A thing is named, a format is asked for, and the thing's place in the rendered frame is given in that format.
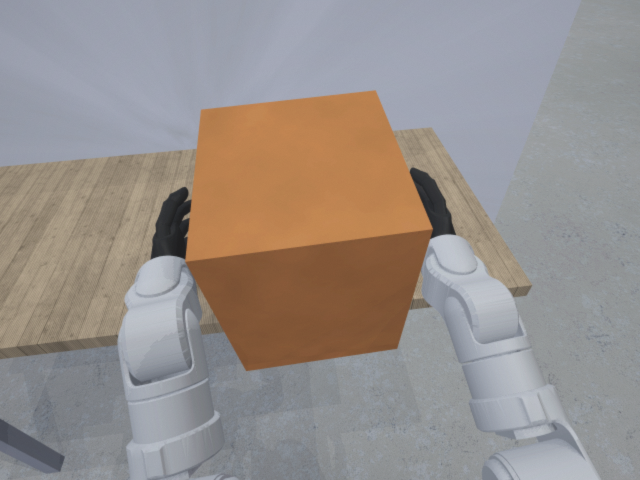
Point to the table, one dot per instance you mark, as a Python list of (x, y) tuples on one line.
[(74, 234)]

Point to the robot right forearm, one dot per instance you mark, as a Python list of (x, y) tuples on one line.
[(509, 393)]

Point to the robot right hand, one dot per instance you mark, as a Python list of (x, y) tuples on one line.
[(433, 202)]

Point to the robot left hand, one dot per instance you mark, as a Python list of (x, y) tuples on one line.
[(168, 239)]

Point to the carton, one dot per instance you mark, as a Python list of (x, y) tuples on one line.
[(307, 234)]

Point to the robot left forearm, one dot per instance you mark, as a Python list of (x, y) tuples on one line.
[(164, 369)]

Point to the right robot upper arm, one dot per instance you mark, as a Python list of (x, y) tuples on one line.
[(553, 459)]

